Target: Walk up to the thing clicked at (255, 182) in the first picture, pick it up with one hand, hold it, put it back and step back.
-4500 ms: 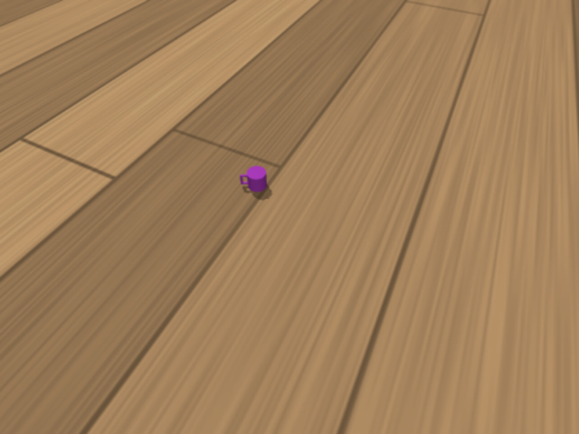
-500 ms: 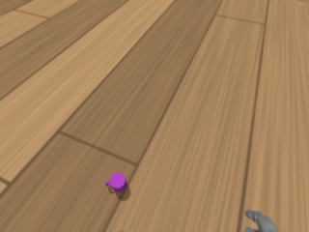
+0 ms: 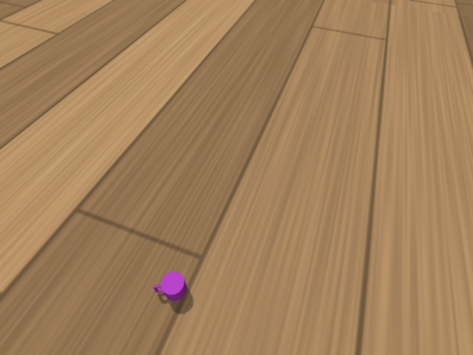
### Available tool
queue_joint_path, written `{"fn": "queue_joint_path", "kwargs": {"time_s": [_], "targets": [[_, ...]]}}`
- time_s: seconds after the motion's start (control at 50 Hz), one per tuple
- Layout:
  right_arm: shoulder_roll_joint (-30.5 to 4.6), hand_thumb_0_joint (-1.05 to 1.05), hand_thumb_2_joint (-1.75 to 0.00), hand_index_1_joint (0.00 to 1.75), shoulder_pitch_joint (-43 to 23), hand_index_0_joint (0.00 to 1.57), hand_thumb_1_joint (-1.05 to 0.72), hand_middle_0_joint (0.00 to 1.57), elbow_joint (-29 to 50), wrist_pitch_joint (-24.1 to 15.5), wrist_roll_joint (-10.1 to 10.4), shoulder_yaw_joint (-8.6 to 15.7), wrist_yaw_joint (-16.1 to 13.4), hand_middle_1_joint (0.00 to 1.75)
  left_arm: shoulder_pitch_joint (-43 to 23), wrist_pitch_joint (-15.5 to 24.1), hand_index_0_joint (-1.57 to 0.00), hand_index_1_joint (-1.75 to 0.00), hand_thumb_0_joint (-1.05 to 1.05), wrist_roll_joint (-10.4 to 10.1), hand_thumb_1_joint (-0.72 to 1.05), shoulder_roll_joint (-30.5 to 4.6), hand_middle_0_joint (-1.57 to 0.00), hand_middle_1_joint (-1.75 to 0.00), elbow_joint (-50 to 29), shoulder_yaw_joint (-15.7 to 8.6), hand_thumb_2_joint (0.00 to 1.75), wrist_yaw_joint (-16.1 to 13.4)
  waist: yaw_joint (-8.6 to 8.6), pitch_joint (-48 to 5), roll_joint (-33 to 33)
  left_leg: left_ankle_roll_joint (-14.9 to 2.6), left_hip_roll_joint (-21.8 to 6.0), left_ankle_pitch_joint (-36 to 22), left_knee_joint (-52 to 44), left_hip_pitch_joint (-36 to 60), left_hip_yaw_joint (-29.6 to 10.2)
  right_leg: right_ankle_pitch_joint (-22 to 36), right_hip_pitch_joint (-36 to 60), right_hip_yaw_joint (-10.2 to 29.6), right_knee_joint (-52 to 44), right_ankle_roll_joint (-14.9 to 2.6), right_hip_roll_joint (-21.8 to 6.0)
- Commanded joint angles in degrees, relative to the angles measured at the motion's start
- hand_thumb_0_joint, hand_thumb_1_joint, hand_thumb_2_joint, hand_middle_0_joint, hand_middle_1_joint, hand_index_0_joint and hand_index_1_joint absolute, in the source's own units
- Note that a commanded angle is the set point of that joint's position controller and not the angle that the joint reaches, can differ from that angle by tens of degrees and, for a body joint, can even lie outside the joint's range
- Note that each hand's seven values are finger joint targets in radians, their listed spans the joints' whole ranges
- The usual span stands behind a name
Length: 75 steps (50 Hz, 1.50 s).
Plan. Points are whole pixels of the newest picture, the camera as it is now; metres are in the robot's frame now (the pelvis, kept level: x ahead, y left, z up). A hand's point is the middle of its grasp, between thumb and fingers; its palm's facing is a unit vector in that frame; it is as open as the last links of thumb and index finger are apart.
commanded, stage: walk up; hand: left
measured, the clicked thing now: (170, 286) +0.45 +0.25 -0.74
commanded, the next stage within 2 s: stand in 0.26 s
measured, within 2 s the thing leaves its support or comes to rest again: neither
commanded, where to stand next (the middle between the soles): +0.10 +0.00 m, yaw +1 degrees
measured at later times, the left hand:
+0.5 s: hand out of the picture +0.08 +0.25 -0.16, palm faces -0.02 -0.94 -0.34, open 7.4 cm
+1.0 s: hand out of the picture +0.11 +0.25 -0.15, palm faces -0.02 -0.94 -0.34, open 7.4 cm
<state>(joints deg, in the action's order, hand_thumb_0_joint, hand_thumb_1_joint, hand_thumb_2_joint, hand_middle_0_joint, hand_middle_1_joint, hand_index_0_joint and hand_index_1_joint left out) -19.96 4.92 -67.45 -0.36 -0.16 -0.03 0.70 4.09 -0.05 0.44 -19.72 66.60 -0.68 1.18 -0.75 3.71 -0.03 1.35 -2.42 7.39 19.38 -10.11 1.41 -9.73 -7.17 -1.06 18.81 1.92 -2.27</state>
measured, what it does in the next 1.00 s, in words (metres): stands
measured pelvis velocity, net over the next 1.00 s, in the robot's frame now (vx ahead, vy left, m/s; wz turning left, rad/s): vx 0.03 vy -0.01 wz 0.01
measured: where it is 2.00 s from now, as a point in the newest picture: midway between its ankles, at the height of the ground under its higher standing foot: outside the picture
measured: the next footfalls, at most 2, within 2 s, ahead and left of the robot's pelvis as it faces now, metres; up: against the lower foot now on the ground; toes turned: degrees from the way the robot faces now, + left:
none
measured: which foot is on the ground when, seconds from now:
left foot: down 0.00-1.00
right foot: down 0.00-1.00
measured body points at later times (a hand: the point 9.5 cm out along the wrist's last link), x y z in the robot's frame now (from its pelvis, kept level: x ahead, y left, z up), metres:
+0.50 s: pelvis +0.01 +0.00 +0.00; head +0.02 +0.00 +0.45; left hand +0.08 +0.30 -0.13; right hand +0.10 -0.30 -0.13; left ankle +0.04 +0.13 -0.75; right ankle +0.01 -0.14 -0.75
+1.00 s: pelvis +0.03 -0.01 +0.00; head +0.04 -0.01 +0.45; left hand +0.11 +0.30 -0.13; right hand +0.11 -0.31 -0.13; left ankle +0.04 +0.13 -0.75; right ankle +0.01 -0.14 -0.75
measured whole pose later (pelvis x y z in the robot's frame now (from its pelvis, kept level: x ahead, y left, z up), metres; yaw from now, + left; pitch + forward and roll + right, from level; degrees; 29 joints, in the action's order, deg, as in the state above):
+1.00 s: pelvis +0.03 -0.01 +0.00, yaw +0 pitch -2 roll +0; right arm -20.2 4.8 -65.2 -0.2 -0.4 -0.1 0.4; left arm 5.5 0.6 0.7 -20.1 64.9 -0.3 0.5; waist -0.5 2.8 0.4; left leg 2.0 -2.7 9.5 19.0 -7.6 0.9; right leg -11.7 -4.2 -1.7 17.8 1.5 -2.0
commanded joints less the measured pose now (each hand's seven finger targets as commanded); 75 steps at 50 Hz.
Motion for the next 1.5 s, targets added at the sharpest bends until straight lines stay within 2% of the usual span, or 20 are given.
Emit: {"fn": "queue_joint_path", "kwargs": {"time_s": [0.0, 0.16, 0.22, 0.24, 0.28, 0.32, 0.36, 0.52, 0.56, 0.6, 0.74, 0.82, 0.98, 1.04, 1.48], "targets": [[-12.4, 0.0, -0.9, 0.3, -4.3, 0.2, -0.9, 0.2, 3.9, -1.5, 0.1, 2.1, -0.7, 0.3, -1.9, 1.0, -0.2, -0.3, 0.0, -0.3, 0.9, -12.1, -0.2, -0.3, -3.1, -2.2, 0.9, -0.9, 0.91, -6.1, 0.7, -1.96, -5.4, -0.1, -3.8, 1.9, -5.6, 2.9, 0.2, 4.3, -3.0, -2.38, -5.3], [-12.3, 0.0, -0.9, 0.3, -3.8, 0.2, -0.9, 0.2, 4.0, -1.2, 0.0, 2.3, -0.6, 0.3, -2.4, 1.1, -0.2, -0.3, 0.0, -0.3, 0.9, -12.1, -0.2, -0.3, -3.4, -2.3, 0.9, -1.0, 0.35, -5.5, 0.2, -1.79, -5.0, 0.5, -3.8, 2.2, -5.4, 2.8, -0.8, 4.3, -3.4, -2.29, -5.2], [-12.2, 0.0, -0.9, 0.3, -3.7, 0.2, -0.9, 0.2, 4.0, -1.3, 0.0, 2.4, -0.7, 0.3, -1.9, 1.2, -0.2, -0.3, 0.0, -0.2, 0.9, -11.9, -0.2, -0.3, -3.5, -2.2, 0.9, -1.0, 0.46, -6.9, 0.1, -1.99, -5.3, -1.9, -3.1, 3.5, -5.1, 3.7, -0.5, 4.4, -3.3, -2.41, -5.3], [-12.5, 0.0, -0.9, 0.3, -3.2, 0.2, -0.9, 0.2, 4.4, -1.2, -0.5, 2.4, -0.8, 0.3, -1.0, 1.3, -0.2, -0.3, 0.0, 0.3, 0.9, -12.5, -0.2, -0.3, -3.7, -2.0, 0.9, -1.2, 0.37, -7.5, 0.7, -1.78, -5.7, -0.7, -3.4, 3.9, -5.1, 1.3, -0.5, 4.3, -3.6, -2.44, -5.7], [-12.4, 0.0, -0.9, 0.3, -3.0, 0.2, -0.9, 0.2, 4.3, -1.2, -0.6, 2.4, -0.7, 0.3, -1.6, 1.4, -0.2, -0.3, 0.0, 0.3, 0.9, -12.6, -0.2, -0.3, -3.7, -2.1, 0.9, -1.2, 0.24, -5.4, 0.6, -1.57, -5.3, 2.5, -4.2, 2.2, -5.5, -1.4, -1.2, 4.3, -3.7, -2.54, -5.5], [-12.3, 0.0, -0.9, 0.3, -3.3, 0.2, -0.9, 0.2, 4.7, -1.1, -0.5, 2.5, -0.7, 0.3, -0.8, 1.4, -0.2, -0.3, 0.0, 0.3, 0.9, -12.5, -0.2, -0.3, -3.7, -2.0, 0.9, -1.2, 0.32, -4.2, 0.3, -1.53, -5.2, 3.1, -4.2, 1.9, -5.7, -2.2, -2.3, 4.2, -3.8, -2.51, -5.4], [-12.5, 0.0, -0.9, 0.3, -3.1, 0.2, -0.9, 0.2, 4.9, -1.2, -0.5, 2.5, -0.6, 0.3, -0.5, 1.5, -0.2, -0.3, 0.0, 0.3, 0.9, -12.6, -0.2, -0.3, -4.0, -2.0, 0.9, -1.2, 0.49, -5.1, 0.4, -1.85, -5.4, 2.5, -4.0, 2.1, -5.6, -1.1, -1.8, 4.5, -4.1, -2.59, -5.8], [-12.7, 0.0, -0.9, 0.3, -3.0, 0.2, -0.9, 0.2, 5.3, -1.5, -0.5, 2.5, -0.7, 0.3, -0.1, 1.9, -0.2, -0.3, 0.0, 0.1, 0.9, -12.7, -0.2, -0.3, -4.6, -2.0, 0.9, -1.4, 0.5, -6.5, -0.2, -1.75, -5.7, -6.5, -2.2, 4.7, -5.1, 5.2, -0.3, 4.1, -3.2, -2.46, -6.0], [-12.5, 0.0, -0.9, 0.3, -2.7, 0.2, -0.9, 0.2, 5.2, -1.4, -0.4, 2.3, -0.8, 0.3, -0.2, 1.9, -0.2, -0.3, 0.0, 0.1, 0.9, -12.8, -0.2, -0.3, -4.5, -2.0, 0.9, -1.4, 0.41, -6.9, 0.2, -1.86, -5.7, -6.8, -2.0, 4.4, -4.8, 6.8, 0.9, 4.2, -3.3, -2.44, -6.3], [-12.4, 0.0, -0.9, 0.3, -2.7, 0.2, -0.9, 0.2, 5.1, -1.3, -0.2, 2.3, -0.7, 0.3, 0.2, 1.9, -0.2, -0.3, 0.0, 0.1, 0.9, -13.0, -0.2, -0.3, -4.3, -2.0, 0.9, -1.4, 0.48, -6.1, -0.2, -1.62, -5.5, -6.0, -2.4, 4.3, -5.1, 5.6, 0.5, 3.8, -3.6, -2.14, -6.0], [-12.6, 0.0, -0.9, 0.3, -2.6, 0.2, -0.9, 0.2, 5.2, -1.2, -0.3, 2.3, -0.9, 0.3, 0.1, 1.9, -0.2, -0.3, 0.0, 0.0, 0.9, -13.0, -0.2, -0.3, -4.5, -2.0, 0.9, -1.6, 0.45, -6.9, -0.2, -1.67, -5.9, -9.8, -1.6, 5.4, -4.8, 9.2, 1.7, 3.5, -3.0, -2.32, -6.2], [-12.4, 0.0, -0.9, 0.3, -2.3, 0.2, -0.9, 0.2, 5.2, -1.1, -0.3, 2.1, -0.9, 0.3, -0.3, 1.8, -0.2, -0.3, 0.0, 0.0, 0.9, -13.2, -0.2, -0.3, -4.6, -2.0, 0.9, -1.5, 0.39, -6.1, 0.2, -1.63, -5.6, -6.8, -2.1, 4.4, -4.5, 7.3, 2.0, 4.0, -3.9, -2.37, -6.4], [-12.6, 0.0, -0.9, 0.3, -3.1, 0.2, -0.9, 0.2, 5.4, -1.3, -0.2, 2.1, -1.0, 0.3, -0.2, 1.7, -0.2, -0.3, 0.0, 0.1, 0.9, -12.8, -0.2, -0.3, -4.7, -2.0, 0.9, -1.6, 0.72, -6.5, 0.2, -1.55, -6.0, -11.0, -2.0, 6.2, -4.5, 10.4, 2.3, 3.4, -3.2, -2.4, -6.1], [-12.5, 0.0, -0.9, 0.3, -2.7, 0.2, -0.9, 0.2, 5.5, -1.2, -0.3, 2.1, -1.0, 0.3, -0.1, 1.5, -0.2, -0.3, 0.0, 0.1, 0.9, -13.1, -0.2, -0.3, -4.7, -2.2, 0.9, -1.6, 0.72, -6.0, 0.2, -1.71, -5.8, -7.7, -2.5, 5.4, -4.3, 8.1, 2.3, 3.8, -3.8, -2.6, -6.2], [-12.6, 0.0, -0.9, 0.3, -2.1, 0.2, -0.9, 0.2, 5.8, -1.2, -0.3, 2.2, -1.0, 0.3, 0.3, 1.6, -0.2, -0.3, 0.0, 0.1, 0.9, -13.2, -0.2, -0.3, -5.3, -2.1, 0.9, -1.6, 0.77, -6.0, -0.4, -1.88, -5.9, -8.7, -2.4, 6.5, -4.2, 8.1, 1.3, 3.7, -3.6, -2.66, -5.9]]}}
